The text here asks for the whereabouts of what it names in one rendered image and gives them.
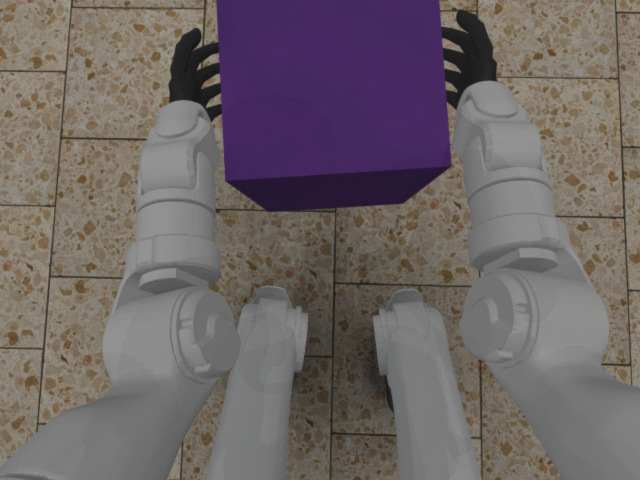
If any right robot forearm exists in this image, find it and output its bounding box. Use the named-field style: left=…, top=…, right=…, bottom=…
left=451, top=81, right=609, bottom=323

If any robot left shin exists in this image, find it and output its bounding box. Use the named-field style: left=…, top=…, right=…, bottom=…
left=237, top=286, right=294, bottom=335

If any carton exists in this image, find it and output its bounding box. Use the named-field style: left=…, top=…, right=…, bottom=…
left=216, top=0, right=452, bottom=212

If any left robot hand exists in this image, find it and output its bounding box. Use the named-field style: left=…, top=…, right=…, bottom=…
left=168, top=28, right=222, bottom=122

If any right robot upper arm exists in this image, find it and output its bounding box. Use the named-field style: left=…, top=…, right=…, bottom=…
left=459, top=268, right=640, bottom=480

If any right robot foot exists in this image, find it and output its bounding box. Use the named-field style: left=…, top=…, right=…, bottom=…
left=385, top=375, right=394, bottom=413

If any left robot forearm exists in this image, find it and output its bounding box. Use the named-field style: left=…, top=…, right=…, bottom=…
left=102, top=100, right=222, bottom=364

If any right robot hand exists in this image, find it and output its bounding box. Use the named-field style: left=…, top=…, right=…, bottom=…
left=441, top=9, right=497, bottom=109

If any left robot upper arm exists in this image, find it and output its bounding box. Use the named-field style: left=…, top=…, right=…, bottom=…
left=0, top=286, right=241, bottom=480

